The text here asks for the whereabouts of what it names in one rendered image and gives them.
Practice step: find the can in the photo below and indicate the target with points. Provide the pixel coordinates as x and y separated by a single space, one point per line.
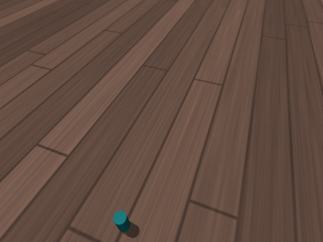
121 220

